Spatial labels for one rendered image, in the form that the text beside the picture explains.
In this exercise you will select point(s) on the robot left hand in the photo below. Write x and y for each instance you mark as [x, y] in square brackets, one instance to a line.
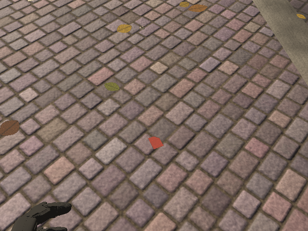
[41, 213]

